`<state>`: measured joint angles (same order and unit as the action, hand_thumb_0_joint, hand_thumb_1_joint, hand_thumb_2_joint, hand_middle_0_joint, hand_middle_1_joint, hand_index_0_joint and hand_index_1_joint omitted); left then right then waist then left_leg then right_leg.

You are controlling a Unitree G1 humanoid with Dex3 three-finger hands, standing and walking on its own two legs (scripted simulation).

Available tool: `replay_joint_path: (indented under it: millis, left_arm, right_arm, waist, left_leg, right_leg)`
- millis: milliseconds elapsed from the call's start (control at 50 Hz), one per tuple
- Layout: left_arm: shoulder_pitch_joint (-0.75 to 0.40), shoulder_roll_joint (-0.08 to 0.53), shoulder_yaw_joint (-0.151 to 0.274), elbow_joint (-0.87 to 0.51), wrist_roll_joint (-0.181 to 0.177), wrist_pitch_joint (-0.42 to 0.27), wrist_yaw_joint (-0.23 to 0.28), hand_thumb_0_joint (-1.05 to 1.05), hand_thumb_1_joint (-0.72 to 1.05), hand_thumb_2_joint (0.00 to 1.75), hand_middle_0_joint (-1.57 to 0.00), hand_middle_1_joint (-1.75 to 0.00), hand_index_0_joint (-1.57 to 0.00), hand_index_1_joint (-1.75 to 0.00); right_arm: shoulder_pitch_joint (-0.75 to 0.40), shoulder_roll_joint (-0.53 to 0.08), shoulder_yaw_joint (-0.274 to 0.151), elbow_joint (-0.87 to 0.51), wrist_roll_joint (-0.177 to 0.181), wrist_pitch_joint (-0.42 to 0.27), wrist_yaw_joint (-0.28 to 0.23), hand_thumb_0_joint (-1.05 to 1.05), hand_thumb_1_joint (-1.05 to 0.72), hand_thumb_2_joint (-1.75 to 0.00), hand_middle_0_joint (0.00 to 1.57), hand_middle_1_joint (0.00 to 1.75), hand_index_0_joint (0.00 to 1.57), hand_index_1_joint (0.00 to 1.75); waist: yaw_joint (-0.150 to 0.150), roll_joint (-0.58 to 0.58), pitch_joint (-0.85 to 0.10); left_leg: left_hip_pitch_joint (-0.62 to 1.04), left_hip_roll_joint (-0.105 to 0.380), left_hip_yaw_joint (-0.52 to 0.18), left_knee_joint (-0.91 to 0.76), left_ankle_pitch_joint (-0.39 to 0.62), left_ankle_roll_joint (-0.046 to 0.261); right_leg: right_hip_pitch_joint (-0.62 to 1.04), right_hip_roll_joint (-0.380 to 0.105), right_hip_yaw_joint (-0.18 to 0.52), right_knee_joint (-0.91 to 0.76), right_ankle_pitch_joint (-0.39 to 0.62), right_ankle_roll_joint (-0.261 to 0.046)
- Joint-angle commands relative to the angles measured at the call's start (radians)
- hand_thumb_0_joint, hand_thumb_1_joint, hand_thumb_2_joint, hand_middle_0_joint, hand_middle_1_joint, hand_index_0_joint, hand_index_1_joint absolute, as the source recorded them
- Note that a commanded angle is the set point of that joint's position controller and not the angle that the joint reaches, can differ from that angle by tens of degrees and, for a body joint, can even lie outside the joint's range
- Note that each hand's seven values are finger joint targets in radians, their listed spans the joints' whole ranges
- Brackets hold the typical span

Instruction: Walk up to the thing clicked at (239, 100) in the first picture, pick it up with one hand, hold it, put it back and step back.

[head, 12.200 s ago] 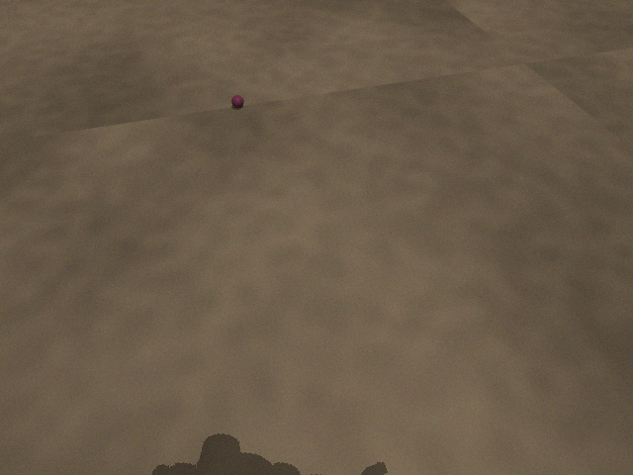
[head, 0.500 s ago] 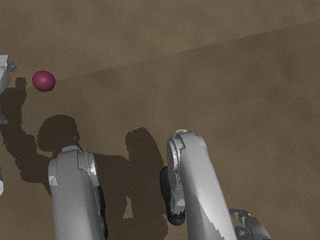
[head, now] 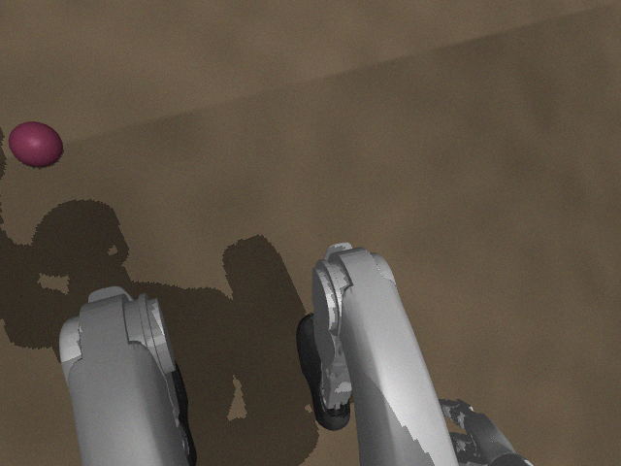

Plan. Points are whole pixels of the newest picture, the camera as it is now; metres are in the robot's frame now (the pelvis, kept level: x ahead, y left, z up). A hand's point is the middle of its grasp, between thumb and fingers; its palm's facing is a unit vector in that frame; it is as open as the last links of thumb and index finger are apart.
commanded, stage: rise first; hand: left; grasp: from above
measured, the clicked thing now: (36, 144) +0.55 +0.30 -0.30
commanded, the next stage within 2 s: approach in 1.74 s
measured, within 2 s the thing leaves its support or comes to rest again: neither
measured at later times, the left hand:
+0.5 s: hand out of the picture +0.48 +0.34 -0.18, palm faces -0.46 -0.08 -0.89, open 13.8 cm
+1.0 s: hand out of the picture +0.49 +0.34 -0.19, palm faces -0.46 -0.08 -0.88, open 13.6 cm
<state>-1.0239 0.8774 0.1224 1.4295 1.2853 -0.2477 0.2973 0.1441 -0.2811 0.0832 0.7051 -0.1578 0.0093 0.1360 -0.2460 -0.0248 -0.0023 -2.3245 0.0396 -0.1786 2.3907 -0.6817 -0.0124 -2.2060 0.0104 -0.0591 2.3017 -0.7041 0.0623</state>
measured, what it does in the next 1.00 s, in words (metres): stands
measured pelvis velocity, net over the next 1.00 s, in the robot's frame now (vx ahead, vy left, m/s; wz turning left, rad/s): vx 0.00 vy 0.00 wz -0.03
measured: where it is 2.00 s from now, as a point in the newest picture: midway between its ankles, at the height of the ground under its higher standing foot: (253, 412)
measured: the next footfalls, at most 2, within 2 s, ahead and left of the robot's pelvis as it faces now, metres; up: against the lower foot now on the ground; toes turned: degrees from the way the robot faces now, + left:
none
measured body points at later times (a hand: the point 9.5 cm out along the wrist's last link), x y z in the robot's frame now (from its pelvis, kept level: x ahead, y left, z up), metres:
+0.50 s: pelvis +0.00 +0.00 -0.01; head +0.26 +0.09 +0.34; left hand +0.50 +0.34 -0.13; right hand +0.04 -0.27 -0.11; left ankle +0.07 +0.13 -0.30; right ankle +0.10 -0.14 -0.30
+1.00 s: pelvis +0.00 +0.00 -0.01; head +0.27 +0.10 +0.33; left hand +0.51 +0.35 -0.14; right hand +0.03 -0.27 -0.10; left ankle +0.07 +0.13 -0.30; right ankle +0.10 -0.14 -0.30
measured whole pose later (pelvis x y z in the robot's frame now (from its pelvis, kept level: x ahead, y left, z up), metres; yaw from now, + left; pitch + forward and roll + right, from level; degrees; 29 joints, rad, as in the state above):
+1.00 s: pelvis +0.00 +0.00 -0.01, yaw -2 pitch +33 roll -12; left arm -1.12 1.00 0.11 1.51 1.30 -0.26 0.30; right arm 0.14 -0.30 0.18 0.66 -0.18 0.02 0.14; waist -0.31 -0.05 0.06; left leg -2.37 0.03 -0.21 2.44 -0.67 -0.01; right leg -2.23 0.02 -0.08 2.33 -0.69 0.07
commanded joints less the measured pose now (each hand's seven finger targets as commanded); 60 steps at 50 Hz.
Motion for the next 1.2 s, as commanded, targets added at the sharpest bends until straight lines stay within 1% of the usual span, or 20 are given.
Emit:
replay_joint_path:
  millis: [0, 160, 180, 200, 280, 500, 540, 580, 600, 660, 680, 800, 820, 880, 900, 1020, 1100, 1120, 1140, 1180]
  left_arm:
    - [-0.303, 0.291, 0.039, -0.145, -0.022, -0.003, 0.035, 0.00, -0.51, 0.95, -0.06, -1.10, -0.10, -1.06]
    - [-0.311, 0.305, 0.030, -0.105, -0.011, -0.011, 0.037, 0.00, -0.51, 0.95, -0.06, -1.09, -0.10, -1.05]
    - [-0.347, 0.313, 0.034, -0.134, -0.012, -0.016, 0.039, 0.00, -0.52, 0.96, -0.06, -1.09, -0.10, -1.05]
    - [-0.314, 0.305, 0.031, -0.090, -0.012, -0.011, 0.039, 0.00, -0.52, 0.96, -0.06, -1.09, -0.09, -1.06]
    - [-0.360, 0.335, 0.038, -0.127, -0.011, -0.016, 0.044, 0.00, -0.51, 0.96, -0.08, -1.08, -0.10, -1.06]
    - [-0.360, 0.366, 0.038, -0.111, -0.009, -0.008, 0.036, 0.00, -0.52, 0.97, -0.09, -1.07, -0.11, -1.05]
    - [-0.372, 0.348, 0.026, -0.110, -0.012, -0.010, 0.032, 0.00, -0.51, 0.96, -0.09, -1.06, -0.11, -1.05]
    - [-0.335, 0.338, 0.018, -0.070, -0.007, -0.005, 0.028, 0.00, -0.52, 0.97, -0.10, -1.07, -0.11, -1.05]
    - [-0.377, 0.368, 0.029, -0.102, -0.010, -0.011, 0.032, 0.00, -0.50, 0.95, -0.11, -1.06, -0.12, -1.04]
    - [-0.361, 0.367, 0.023, -0.082, -0.007, -0.008, 0.033, 0.00, -0.50, 0.95, -0.12, -1.04, -0.13, -1.03]
    - [-0.379, 0.367, 0.022, -0.094, -0.010, -0.011, 0.032, 0.00, -0.50, 0.95, -0.13, -1.03, -0.14, -1.02]
    - [-0.378, 0.381, 0.023, -0.085, -0.008, -0.010, 0.034, 0.00, -0.47, 0.93, -0.14, -1.02, -0.15, -1.00]
    - [-0.397, 0.384, 0.023, -0.084, -0.008, -0.011, 0.033, 0.00, -0.48, 0.94, -0.14, -1.01, -0.15, -1.00]
    - [-0.401, 0.385, 0.016, -0.076, -0.001, -0.011, 0.033, 0.00, -0.48, 0.94, -0.16, -0.99, -0.16, -0.99]
    - [-0.418, 0.392, 0.015, -0.081, -0.005, -0.013, 0.034, 0.00, -0.47, 0.93, -0.16, -0.99, -0.17, -0.98]
    - [-0.379, 0.407, 0.017, -0.064, 0.002, -0.007, 0.029, 0.00, -0.46, 0.93, -0.17, -0.98, -0.17, -0.98]
    - [-0.397, 0.405, 0.017, -0.097, -0.008, -0.009, 0.025, 0.00, -0.44, 0.91, -0.19, -0.96, -0.19, -0.96]
    - [-0.400, 0.422, 0.028, -0.112, -0.008, -0.009, 0.027, 0.00, -0.43, 0.90, -0.20, -0.95, -0.20, -0.94]
    - [-0.371, 0.421, 0.025, -0.086, -0.006, -0.005, 0.026, 0.00, -0.43, 0.89, -0.20, -0.95, -0.20, -0.94]
    - [-0.376, 0.401, 0.019, -0.082, -0.014, -0.005, 0.021, 0.00, -0.40, 0.88, -0.22, -0.93, -0.22, -0.93]
  right_arm:
    - [0.226, -0.256, -0.067, 0.002, -0.003, 0.007, -0.014, 0.00, -0.91, -0.91, 0.20, 0.30, 0.20, 0.30]
    - [0.216, -0.266, -0.052, -0.006, -0.010, 0.012, -0.011, 0.00, -0.91, -0.91, 0.20, 0.30, 0.20, 0.30]
    - [0.225, -0.271, -0.050, -0.007, -0.013, 0.012, -0.011, 0.00, -0.91, -0.91, 0.20, 0.30, 0.20, 0.30]
    - [0.223, -0.268, -0.051, -0.006, -0.012, 0.012, -0.010, 0.00, -0.91, -0.91, 0.20, 0.30, 0.20, 0.30]
    - [0.222, -0.272, -0.041, -0.010, -0.017, 0.011, -0.012, 0.00, -0.91, -0.90, 0.20, 0.30, 0.20, 0.30]
    - [0.225, -0.279, -0.031, -0.018, -0.014, 0.016, -0.011, 0.00, -0.91, -0.91, 0.20, 0.30, 0.20, 0.30]
    - [0.225, -0.279, -0.023, -0.023, -0.017, 0.018, -0.009, 0.00, -0.91, -0.90, 0.20, 0.30, 0.20, 0.30]
    - [0.228, -0.277, -0.022, -0.017, -0.015, 0.019, -0.010, 0.00, -0.91, -0.91, 0.20, 0.30, 0.20, 0.30]
    - [0.226, -0.281, -0.021, -0.022, -0.013, 0.020, -0.010, 0.00, -0.91, -0.91, 0.20, 0.30, 0.20, 0.30]
    - [0.218, -0.281, -0.015, -0.025, -0.013, 0.020, -0.011, 0.00, -0.91, -0.90, 0.20, 0.30, 0.20, 0.30]
    - [0.219, -0.281, -0.011, -0.028, -0.015, 0.021, -0.011, 0.00, -0.91, -0.90, 0.20, 0.30, 0.20, 0.30]
    - [0.222, -0.287, -0.005, -0.027, -0.016, 0.022, -0.011, 0.00, -0.91, -0.90, 0.20, 0.30, 0.20, 0.30]
    - [0.226, -0.289, -0.001, -0.028, -0.019, 0.021, -0.010, 0.00, -0.91, -0.90, 0.20, 0.30, 0.20, 0.30]
    - [0.219, -0.295, 0.002, -0.029, -0.018, 0.022, -0.011, 0.00, -0.91, -0.91, 0.20, 0.30, 0.20, 0.30]
    - [0.217, -0.297, 0.006, -0.035, -0.018, 0.022, -0.011, 0.00, -0.91, -0.90, 0.20, 0.30, 0.20, 0.30]
    - [0.215, -0.296, 0.012, -0.047, -0.017, 0.022, -0.011, 0.00, -0.91, -0.90, 0.20, 0.30, 0.20, 0.30]
    - [0.221, -0.293, 0.016, -0.049, -0.019, 0.020, -0.010, 0.00, -0.91, -0.90, 0.20, 0.30, 0.20, 0.30]
    - [0.223, -0.299, 0.018, -0.053, -0.020, 0.020, -0.011, 0.00, -0.91, -0.90, 0.20, 0.30, 0.20, 0.30]
    - [0.216, -0.298, 0.018, -0.053, -0.014, 0.021, -0.010, 0.00, -0.91, -0.90, 0.20, 0.30, 0.20, 0.30]
    - [0.219, -0.299, 0.012, -0.053, -0.014, 0.021, -0.009, 0.00, -0.91, -0.90, 0.20, 0.30, 0.20, 0.30]
  waist:
    - [-0.009, 0.348, -0.696]
    - [-0.027, 0.368, -0.676]
    - [-0.034, 0.373, -0.688]
    - [-0.035, 0.356, -0.667]
    - [-0.038, 0.368, -0.689]
    - [-0.043, 0.382, -0.697]
    - [-0.062, 0.403, -0.686]
    - [-0.058, 0.380, -0.657]
    - [-0.058, 0.389, -0.672]
    - [-0.054, 0.389, -0.651]
    - [-0.064, 0.394, -0.659]
    - [-0.068, 0.397, -0.664]
    - [-0.082, 0.415, -0.649]
    - [-0.078, 0.418, -0.643]
    - [-0.091, 0.429, -0.636]
    - [-0.076, 0.425, -0.631]
    - [-0.090, 0.422, -0.645]
    - [-0.083, 0.424, -0.669]
    - [-0.076, 0.422, -0.659]
    - [-0.086, 0.424, -0.625]
  left_leg:
    - [0.570, -0.013, 0.110, -0.221, 0.225, 0.034]
    - [0.562, -0.012, 0.098, -0.213, 0.206, 0.030]
    - [0.560, -0.012, 0.097, -0.212, 0.211, 0.029]
    - [0.545, -0.014, 0.101, -0.205, 0.200, 0.033]
    - [0.541, -0.013, 0.103, -0.195, 0.192, 0.035]
    - [0.549, -0.010, 0.090, -0.190, 0.213, 0.031]
    - [0.549, -0.011, 0.088, -0.189, 0.228, 0.031]
    - [0.546, -0.011, 0.087, -0.189, 0.233, 0.032]
    - [0.533, -0.011, 0.087, -0.189, 0.218, 0.032]
    - [0.525, -0.009, 0.090, -0.185, 0.199, 0.034]
    - [0.524, -0.011, 0.090, -0.187, 0.201, 0.033]
    - [0.545, -0.007, 0.083, -0.180, 0.229, 0.033]
    - [0.550, -0.008, 0.081, -0.187, 0.228, 0.030]
    - [0.560, -0.005, 0.075, -0.187, 0.215, 0.029]
    - [0.549, -0.006, 0.073, -0.188, 0.214, 0.028]
    - [0.547, -0.006, 0.077, -0.182, 0.214, 0.031]
    - [0.552, -0.005, 0.077, -0.176, 0.228, 0.034]
    - [0.554, -0.005, 0.077, -0.173, 0.246, 0.034]
    - [0.552, -0.005, 0.078, -0.175, 0.245, 0.033]
    - [0.544, -0.005, 0.075, -0.180, 0.218, 0.032]
  right_leg:
    - [0.302, 0.033, -0.112, -0.217, 0.271, -0.086]
    - [0.269, 0.035, -0.122, -0.195, 0.256, -0.088]
    - [0.274, 0.034, -0.124, -0.191, 0.262, -0.088]
    - [0.272, 0.036, -0.121, -0.197, 0.255, -0.086]
    - [0.283, 0.038, -0.123, -0.199, 0.253, -0.084]
    - [0.281, 0.040, -0.131, -0.183, 0.266, -0.086]
    - [0.281, 0.039, -0.132, -0.182, 0.279, -0.085]
    - [0.269, 0.040, -0.132, -0.181, 0.280, -0.085]
    - [0.274, 0.041, -0.133, -0.184, 0.272, -0.086]
    - [0.271, 0.043, -0.131, -0.188, 0.260, -0.086]
    - [0.278, 0.043, -0.132, -0.187, 0.261, -0.085]
    - [0.281, 0.045, -0.135, -0.186, 0.283, -0.083]
    - [0.272, 0.041, -0.138, -0.182, 0.279, -0.083]
    - [0.250, 0.042, -0.141, -0.182, 0.267, -0.086]
    - [0.255, 0.041, -0.142, -0.179, 0.270, -0.086]
    - [0.265, 0.044, -0.142, -0.183, 0.270, -0.086]
    - [0.283, 0.046, -0.140, -0.189, 0.286, -0.081]
    - [0.299, 0.045, -0.141, -0.185, 0.301, -0.079]
    - [0.291, 0.046, -0.139, -0.182, 0.299, -0.081]
    - [0.266, 0.043, -0.141, -0.187, 0.276, -0.082]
